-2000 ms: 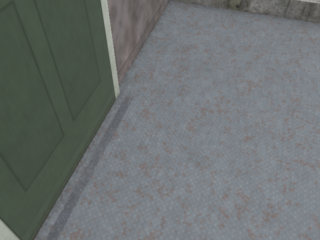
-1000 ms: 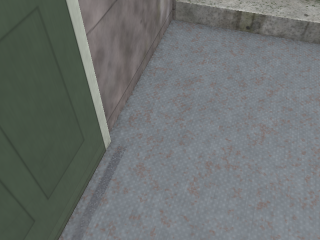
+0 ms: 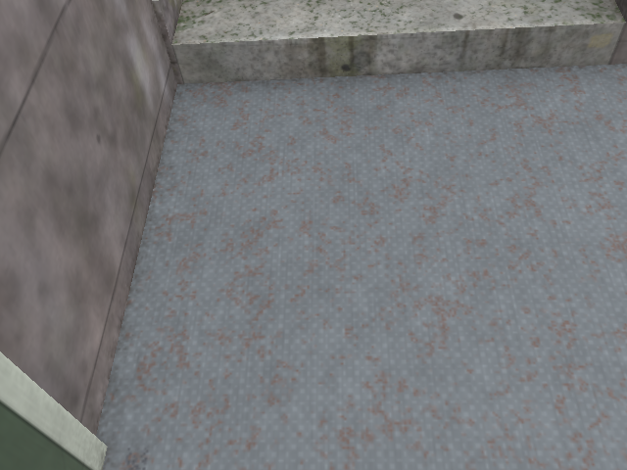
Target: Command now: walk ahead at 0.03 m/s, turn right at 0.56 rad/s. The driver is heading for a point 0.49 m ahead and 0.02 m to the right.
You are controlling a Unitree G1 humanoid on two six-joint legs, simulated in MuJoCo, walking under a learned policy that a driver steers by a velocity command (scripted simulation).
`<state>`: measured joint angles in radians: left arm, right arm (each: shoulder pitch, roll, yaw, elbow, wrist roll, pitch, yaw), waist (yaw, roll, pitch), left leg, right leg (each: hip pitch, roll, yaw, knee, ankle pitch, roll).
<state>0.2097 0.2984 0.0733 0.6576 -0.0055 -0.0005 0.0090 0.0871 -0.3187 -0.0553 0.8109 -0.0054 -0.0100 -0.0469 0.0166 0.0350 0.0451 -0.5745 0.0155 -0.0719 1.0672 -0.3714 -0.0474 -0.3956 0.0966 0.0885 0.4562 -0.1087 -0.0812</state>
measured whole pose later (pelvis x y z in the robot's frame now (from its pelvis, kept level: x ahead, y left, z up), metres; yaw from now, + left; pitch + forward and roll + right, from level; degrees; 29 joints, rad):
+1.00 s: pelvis +0.19 -0.06 +0.01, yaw -13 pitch +2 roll +0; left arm 0.44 0.24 0.05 0.81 -0.01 -0.05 0.00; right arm 0.12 -0.29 -0.04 0.76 0.01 -0.10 0.04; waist 0.06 0.06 0.02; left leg -0.70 0.10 -0.01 0.76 0.01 0.00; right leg 0.07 0.06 -0.02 0.16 -0.26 -0.06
